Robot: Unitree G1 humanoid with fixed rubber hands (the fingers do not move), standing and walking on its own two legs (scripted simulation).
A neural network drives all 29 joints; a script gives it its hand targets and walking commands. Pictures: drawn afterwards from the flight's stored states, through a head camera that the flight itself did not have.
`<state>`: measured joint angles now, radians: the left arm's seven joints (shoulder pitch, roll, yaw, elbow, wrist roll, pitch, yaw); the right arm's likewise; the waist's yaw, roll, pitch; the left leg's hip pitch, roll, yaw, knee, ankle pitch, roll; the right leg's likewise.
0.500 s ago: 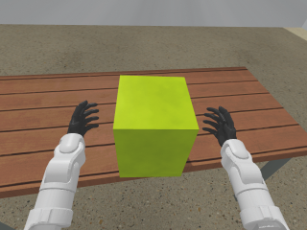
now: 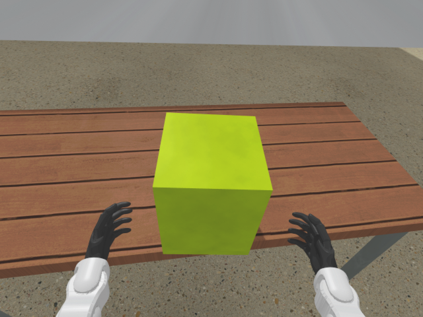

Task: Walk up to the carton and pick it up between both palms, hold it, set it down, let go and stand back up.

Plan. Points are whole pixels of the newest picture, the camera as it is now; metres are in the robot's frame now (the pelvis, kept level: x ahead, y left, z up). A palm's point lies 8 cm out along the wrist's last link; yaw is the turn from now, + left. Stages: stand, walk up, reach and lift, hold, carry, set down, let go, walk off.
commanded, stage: set down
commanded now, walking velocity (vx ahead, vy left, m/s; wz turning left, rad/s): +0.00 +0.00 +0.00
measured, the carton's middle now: (208, 185) +0.41 +0.02 +0.02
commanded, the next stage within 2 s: let go in 1.30 s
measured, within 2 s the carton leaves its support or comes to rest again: neither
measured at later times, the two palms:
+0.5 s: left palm (87, 282) +0.20 +0.23 -0.03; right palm (312, 287) +0.21 -0.19 -0.02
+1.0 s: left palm (76, 316) +0.16 +0.24 -0.07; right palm out of the picture +0.16 -0.21 -0.07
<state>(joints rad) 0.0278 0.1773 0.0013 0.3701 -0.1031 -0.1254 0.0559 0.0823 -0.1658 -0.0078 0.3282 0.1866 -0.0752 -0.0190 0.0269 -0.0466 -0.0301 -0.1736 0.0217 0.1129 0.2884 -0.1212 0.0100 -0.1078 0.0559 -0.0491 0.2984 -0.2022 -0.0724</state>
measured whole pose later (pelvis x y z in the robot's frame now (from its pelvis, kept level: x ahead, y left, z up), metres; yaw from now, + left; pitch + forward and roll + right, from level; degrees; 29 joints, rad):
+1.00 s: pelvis +0.01 +0.01 +0.00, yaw +0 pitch -1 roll +0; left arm 0.26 0.23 -0.01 0.45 -0.02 0.01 0.02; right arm 0.25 -0.18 0.01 0.60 0.06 -0.19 0.03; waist 0.02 -0.04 0.02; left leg -0.15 0.01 0.11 0.34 -0.17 0.02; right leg -0.07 0.04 -0.05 0.33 -0.24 -0.06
